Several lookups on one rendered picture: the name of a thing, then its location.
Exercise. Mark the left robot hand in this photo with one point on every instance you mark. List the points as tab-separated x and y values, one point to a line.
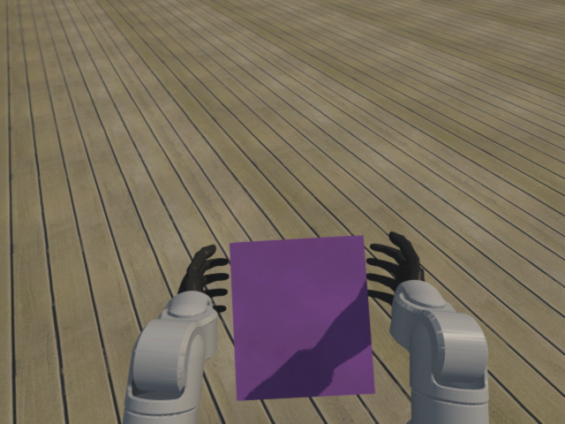
194	279

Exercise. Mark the robot right forearm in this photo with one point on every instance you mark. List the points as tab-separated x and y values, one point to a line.
448	357

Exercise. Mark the carton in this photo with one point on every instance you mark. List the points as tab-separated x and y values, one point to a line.
301	318

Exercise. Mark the right robot hand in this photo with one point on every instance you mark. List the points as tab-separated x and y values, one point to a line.
408	269

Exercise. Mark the robot left forearm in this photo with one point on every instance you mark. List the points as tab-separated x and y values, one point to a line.
167	363

